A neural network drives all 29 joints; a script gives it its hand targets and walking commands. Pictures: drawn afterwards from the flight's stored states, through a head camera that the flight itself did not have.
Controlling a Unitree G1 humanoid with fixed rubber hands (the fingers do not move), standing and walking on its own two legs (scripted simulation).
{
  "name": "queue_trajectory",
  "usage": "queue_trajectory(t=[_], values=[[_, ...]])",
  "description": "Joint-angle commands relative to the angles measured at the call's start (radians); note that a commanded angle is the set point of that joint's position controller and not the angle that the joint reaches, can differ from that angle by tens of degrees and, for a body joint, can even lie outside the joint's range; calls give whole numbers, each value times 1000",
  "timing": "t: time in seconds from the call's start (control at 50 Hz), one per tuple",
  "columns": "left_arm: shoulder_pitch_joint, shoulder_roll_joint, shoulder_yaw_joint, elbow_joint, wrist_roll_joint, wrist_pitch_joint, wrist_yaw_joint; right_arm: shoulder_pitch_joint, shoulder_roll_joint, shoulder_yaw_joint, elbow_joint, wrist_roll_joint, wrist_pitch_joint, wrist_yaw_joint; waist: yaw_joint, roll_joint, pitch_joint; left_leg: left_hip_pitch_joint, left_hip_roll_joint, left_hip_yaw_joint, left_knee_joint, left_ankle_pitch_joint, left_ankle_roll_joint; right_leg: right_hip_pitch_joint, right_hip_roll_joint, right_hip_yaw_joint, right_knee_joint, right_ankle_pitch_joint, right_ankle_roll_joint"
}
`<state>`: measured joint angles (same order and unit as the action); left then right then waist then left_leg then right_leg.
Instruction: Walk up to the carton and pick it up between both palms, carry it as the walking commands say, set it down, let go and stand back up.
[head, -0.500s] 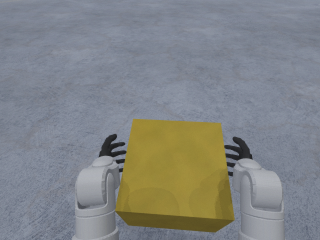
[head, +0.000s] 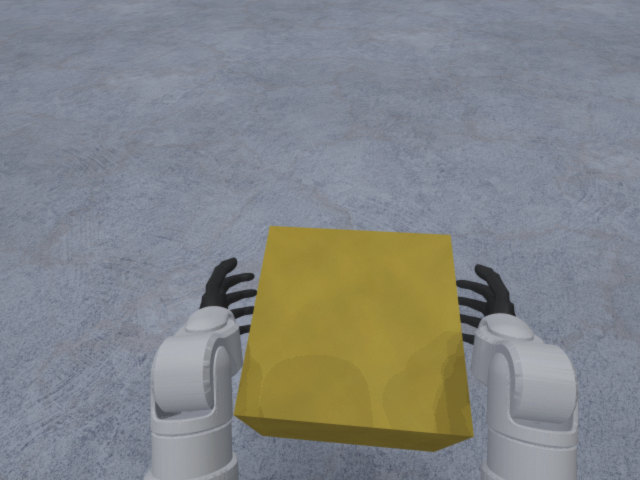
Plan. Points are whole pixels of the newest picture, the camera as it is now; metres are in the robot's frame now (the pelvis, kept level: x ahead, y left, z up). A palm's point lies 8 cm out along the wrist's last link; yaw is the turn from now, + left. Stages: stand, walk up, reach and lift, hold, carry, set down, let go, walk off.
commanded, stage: carry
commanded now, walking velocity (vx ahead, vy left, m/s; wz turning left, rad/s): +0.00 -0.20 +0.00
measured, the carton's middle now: (352, 339) +0.30 -0.02 +0.03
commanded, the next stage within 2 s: none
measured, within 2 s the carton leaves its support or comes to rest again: neither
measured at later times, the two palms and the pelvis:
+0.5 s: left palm (366, 364) +0.22 -0.02 +0.11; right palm out of the picture +0.18 -0.33 +0.10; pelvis -0.07 -0.14 +0.01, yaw -3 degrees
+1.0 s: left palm (543, 417) +0.16 -0.18 +0.10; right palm out of the picture +0.12 -0.49 +0.08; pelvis -0.12 -0.29 +0.00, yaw -4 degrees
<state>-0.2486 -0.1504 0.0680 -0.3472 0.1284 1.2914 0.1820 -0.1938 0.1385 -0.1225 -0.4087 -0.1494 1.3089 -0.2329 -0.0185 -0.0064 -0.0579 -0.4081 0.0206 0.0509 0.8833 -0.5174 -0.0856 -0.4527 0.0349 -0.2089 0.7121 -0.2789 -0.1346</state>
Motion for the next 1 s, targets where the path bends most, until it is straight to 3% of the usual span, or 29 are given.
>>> queue_trajectory(t=[0.0, 0.02, 0.04, 0.06, 0.14, 0.18, 0.22, 0.26, 0.28, 0.3, 0.36, 0.4, 0.48, 0.54, 0.56, 0.58, 0.6, 0.62, 0.64, 0.68, 0.74, 0.78, 0.84, 0.86, 0.88, 0.9, 0.92, 0.94, 0.98], values=[[-453, -1012, -597, -185, -390, -12, -204, -574, 1001, 650, -118, 507, -29, 312, -2, 474, -248, 355, 513, -536, -620, 303, 257, -283, -33, 149, 57, -196, 163], [-510, -985, -608, -249, -400, -15, -207, -518, 1008, 640, -102, 499, -26, 311, 4, 350, -184, 238, 577, -541, -609, 406, 339, -268, -74, 214, 264, -224, 140], [-532, -988, -625, -220, -397, -3, -214, -549, 1019, 648, -96, 495, -27, 308, -2, 298, -157, 152, 522, -487, -555, 506, 369, -209, -109, 285, 374, -202, 146], [-523, -989, -619, -191, -396, -4, -214, -566, 1017, 646, -109, 497, -28, 308, 0, 191, -158, 142, 461, -396, -550, 491, 325, -194, -104, 289, 394, -156, 139], [-479, -987, -600, -184, -403, -1, -206, -547, 997, 645, -127, 505, -16, 312, 8, 226, -158, 237, 339, -233, -449, 773, 218, -163, -52, 145, 168, -205, 152], [-464, -975, -587, -171, -406, 3, -200, -567, 964, 628, -152, 493, -18, 299, 12, 304, -207, 211, 341, -175, -422, 790, 187, -53, -39, 111, 70, -175, 165], [-413, -992, -586, -151, -413, 8, -201, -581, 961, 642, -180, 493, -18, 288, 28, 289, -260, 187, 292, -122, -343, 750, 129, 86, -4, 81, -148, -89, 152], [-390, -984, -556, -146, -407, 7, -200, -550, 992, 660, -166, 498, -12, 280, 22, 34, -389, 57, 197, -35, -146, 541, 57, 341, -123, 223, -241, 253, 115], [-451, -987, -587, -221, -438, -16, -205, -568, 1005, 670, -210, 501, -29, 284, 29, -227, -384, -134, 88, 63, 61, 124, -1, 444, -303, 448, -238, 652, 34], [-394, -985, -568, -175, -426, -9, -205, -580, 996, 695, -210, 509, -22, 282, 35, -347, -353, -230, 37, 47, 182, -199, 10, 397, -349, 497, -237, 713, -44], [-359, -985, -552, -192, -386, -18, -208, -601, 1009, 726, -202, 530, -23, 300, 42, -172, -280, -142, 45, 27, 221, -98, 34, 215, -278, 445, -351, 222, -51], [-390, -974, -554, -210, -394, -30, -212, -569, 1026, 730, -171, 531, -26, 298, 38, -191, -328, -168, 47, 28, 172, -10, 34, 305, -249, 403, -305, 344, -45], [-372, -1020, -560, -202, -395, -40, -216, -599, 1048, 740, -198, 530, -33, 295, 51, -176, -317, -59, 12, 57, 31, 5, 43, 201, -252, 468, -387, 130, -64], [-361, -1003, -579, -192, -403, -34, -211, -549, 1014, 715, -180, 520, -28, 300, 20, -138, -329, 180, 31, 57, -305, 234, 77, 85, -230, 385, -327, 162, -32], [-381, -976, -587, -189, -401, -28, -203, -465, 1003, 666, -94, 490, -17, 299, 5, -18, -316, 325, 88, -11, -428, 292, 93, -32, -191, 337, -287, 173, 35], [-407, -965, -593, -198, -395, -25, -203, -464, 981, 651, -80, 483, -21, 302, -8, 179, -316, 394, 266, -235, -562, 213, 144, -177, -117, 268, -146, 53, 101], [-494, -996, -623, -266, -430, -25, -211, -506, 999, 644, -110, 486, -33, 305, -4, 402, -236, 345, 537, -532, -635, 457, 263, -312, -19, 140, 131, -200, 143], [-501, -977, -625, -256, -411, -23, -212, -495, 1004, 649, -105, 494, -31, 310, 2, 294, -191, 275, 567, -500, -588, 499, 337, -290, -68, 214, 299, -236, 140], [-511, -991, -634, -223, -405, -12, -215, -535, 1008, 654, -118, 497, -35, 314, -2, 246, -174, 195, 507, -422, -561, 506, 342, -233, -101, 270, 374, -206, 135], [-501, -1013, -641, -214, -412, -20, -215, -558, 1018, 662, -162, 511, -45, 315, 4, 169, -185, 224, 406, -304, -526, 600, 280, -225, -88, 249, 359, -141, 135], [-469, -998, -609, -193, -422, -14, -217, -553, 991, 654, -181, 502, -36, 301, 3, 170, -187, 246, 362, -233, -460, 780, 230, -187, -59, 159, 219, -184, 154], [-439, -984, -600, -189, -413, -11, -210, -547, 984, 647, -173, 502, -35, 296, 5, 262, -214, 271, 355, -224, -434, 809, 224, -129, -32, 122, 153, -202, 171], [-442, -984, -623, -251, -442, -14, -200, -483, 993, 638, -148, 486, -31, 293, 20, 352, -338, 222, 267, -77, -288, 746, 106, 133, -25, 107, -182, -17, 148], [-419, -978, -606, -218, -432, -10, -200, -483, 988, 647, -144, 486, -29, 287, 18, 203, -340, 169, 223, -24, -210, 665, 66, 235, -72, 159, -259, 143, 142], [-403, -981, -601, -226, -432, -17, -203, -492, 1010, 672, -173, 497, -36, 287, 23, -38, -424, 9, 169, 0, -56, 401, 20, 417, -219, 345, -272, 475, 82], [-401, -971, -615, -257, -443, -31, -208, -492, 1003, 693, -220, 496, -43, 287, 22, -334, -411, -241, 45, 66, 122, -138, -11, 538, -353, 507, -189, 961, 10], [-378, -990, -599, -228, -438, -35, -210, -569, 1017, 726, -242, 531, -51, 291, 35, -328, -392, -280, 31, 44, 182, -226, 10, 505, -354, 493, -181, 995, -49], [-325, -992, -571, -211, -419, -34, -210, -556, 1008, 738, -242, 538, -43, 297, 40, -243, -399, -221, 40, 18, 256, -207, 16, 417, -318, 487, -230, 768, -72], [-379, -991, -556, -235, -406, -56, -216, -651, 1039, 778, -269, 556, -59, 291, 39, -237, -323, -235, 57, 19, 233, -77, 19, 394, -271, 441, -280, 591, -32]])
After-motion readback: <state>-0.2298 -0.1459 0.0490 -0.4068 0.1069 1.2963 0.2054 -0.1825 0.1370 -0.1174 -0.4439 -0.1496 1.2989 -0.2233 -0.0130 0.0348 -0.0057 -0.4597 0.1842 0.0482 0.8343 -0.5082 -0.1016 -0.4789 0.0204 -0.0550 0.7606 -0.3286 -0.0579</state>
